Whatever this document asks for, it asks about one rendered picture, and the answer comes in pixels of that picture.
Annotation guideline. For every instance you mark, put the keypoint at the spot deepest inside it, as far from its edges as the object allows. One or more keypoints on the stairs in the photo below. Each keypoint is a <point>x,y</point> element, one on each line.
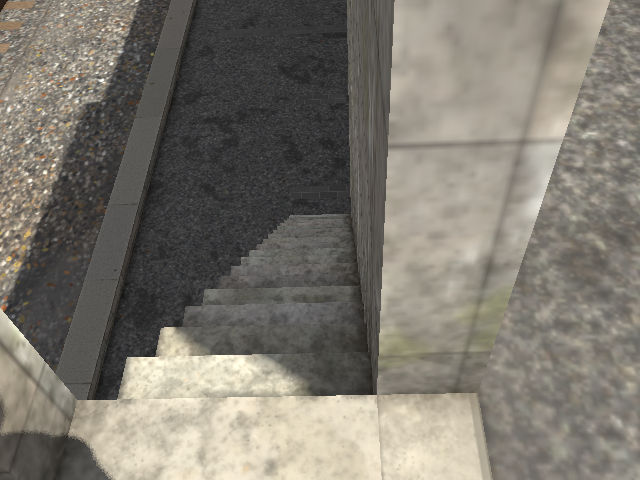
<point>289,321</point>

